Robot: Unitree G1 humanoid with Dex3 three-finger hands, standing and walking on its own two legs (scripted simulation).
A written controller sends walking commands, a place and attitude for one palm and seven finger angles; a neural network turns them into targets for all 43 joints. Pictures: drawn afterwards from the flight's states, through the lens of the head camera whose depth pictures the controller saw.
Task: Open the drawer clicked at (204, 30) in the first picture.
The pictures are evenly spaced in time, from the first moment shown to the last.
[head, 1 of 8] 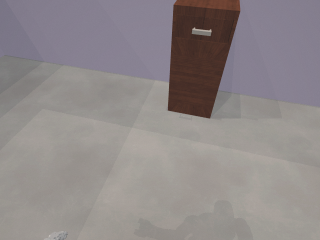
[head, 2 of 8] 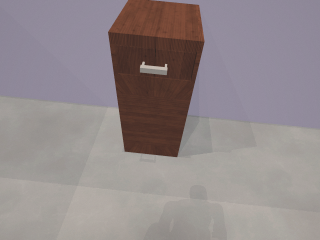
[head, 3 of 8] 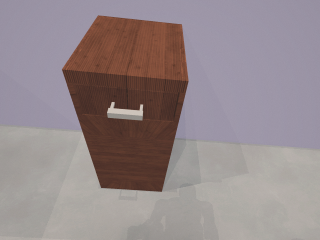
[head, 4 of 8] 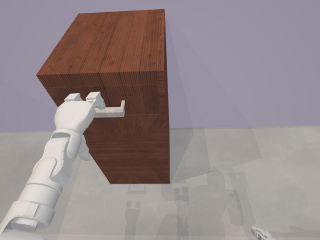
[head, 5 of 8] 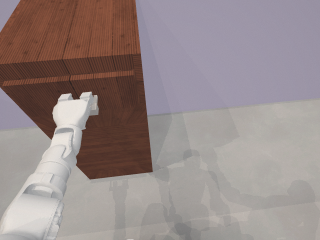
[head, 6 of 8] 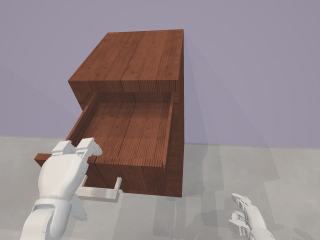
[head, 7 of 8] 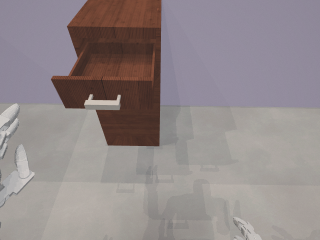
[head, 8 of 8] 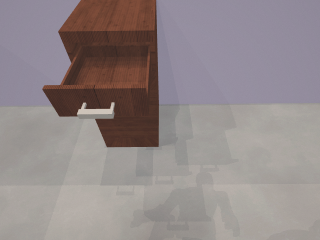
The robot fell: no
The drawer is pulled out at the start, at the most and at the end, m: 0.00 0.30 0.29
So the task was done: yes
